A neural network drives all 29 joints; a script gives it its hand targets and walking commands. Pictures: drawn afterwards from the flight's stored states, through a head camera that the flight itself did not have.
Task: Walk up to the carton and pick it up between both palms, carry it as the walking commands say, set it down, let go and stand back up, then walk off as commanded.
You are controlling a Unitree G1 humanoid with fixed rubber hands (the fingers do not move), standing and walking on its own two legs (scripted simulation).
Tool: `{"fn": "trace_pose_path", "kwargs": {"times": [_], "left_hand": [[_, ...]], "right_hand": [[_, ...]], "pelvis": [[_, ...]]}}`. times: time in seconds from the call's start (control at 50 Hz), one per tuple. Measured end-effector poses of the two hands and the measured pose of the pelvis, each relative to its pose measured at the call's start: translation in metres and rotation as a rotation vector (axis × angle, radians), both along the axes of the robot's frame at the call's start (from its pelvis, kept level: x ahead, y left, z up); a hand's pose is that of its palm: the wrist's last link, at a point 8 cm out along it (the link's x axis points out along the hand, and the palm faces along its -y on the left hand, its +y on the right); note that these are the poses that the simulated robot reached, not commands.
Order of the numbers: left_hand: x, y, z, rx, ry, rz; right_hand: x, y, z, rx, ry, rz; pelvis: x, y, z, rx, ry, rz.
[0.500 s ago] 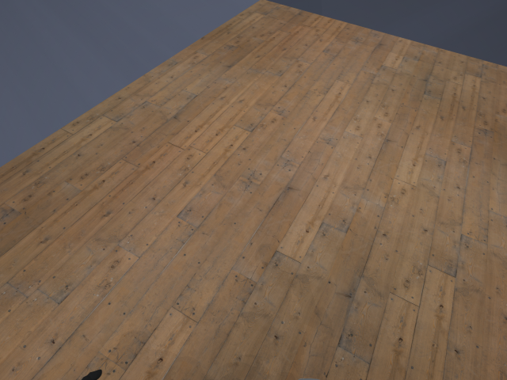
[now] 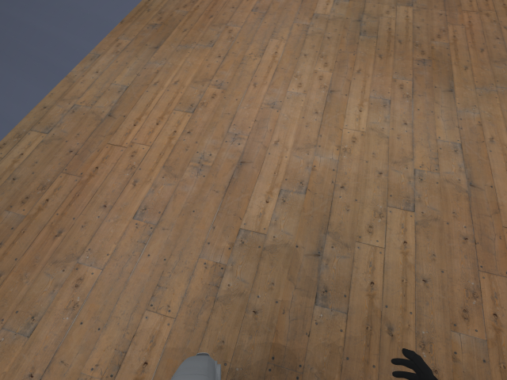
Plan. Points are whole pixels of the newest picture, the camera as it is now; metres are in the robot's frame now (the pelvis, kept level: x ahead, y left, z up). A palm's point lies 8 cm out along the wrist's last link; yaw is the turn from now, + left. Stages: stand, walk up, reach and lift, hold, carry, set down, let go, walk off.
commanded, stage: walk up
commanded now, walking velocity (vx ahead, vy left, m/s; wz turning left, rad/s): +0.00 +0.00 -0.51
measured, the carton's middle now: out of the picture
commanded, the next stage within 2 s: none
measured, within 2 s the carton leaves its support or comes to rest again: neither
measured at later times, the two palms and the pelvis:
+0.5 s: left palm (116, 342) +0.19 +0.26 -0.13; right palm out of the picture +0.01 -0.25 -0.12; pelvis +0.01 +0.02 +0.00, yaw -15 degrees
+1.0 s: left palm out of the picture +0.13 +0.21 -0.12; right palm out of the picture -0.01 -0.29 -0.12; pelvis -0.01 +0.00 +0.00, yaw -29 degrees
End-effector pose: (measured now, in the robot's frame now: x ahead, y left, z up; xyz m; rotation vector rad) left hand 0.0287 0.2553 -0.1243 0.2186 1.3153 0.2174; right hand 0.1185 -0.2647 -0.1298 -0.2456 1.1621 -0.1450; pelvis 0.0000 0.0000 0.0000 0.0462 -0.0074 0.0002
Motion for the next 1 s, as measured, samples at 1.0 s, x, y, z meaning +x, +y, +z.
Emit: {"fn": "trace_pose_path", "kwargs": {"times": [1.0], "left_hand": [[0.104, -0.043, 0.0, -0.019, -0.02, -0.487]], "right_hand": [[-0.125, -0.025, 0.01, -0.007, -0.084, -0.459]], "pelvis": [[-0.008, 0.0, -0.001, 0.006, 0.018, -0.511]]}}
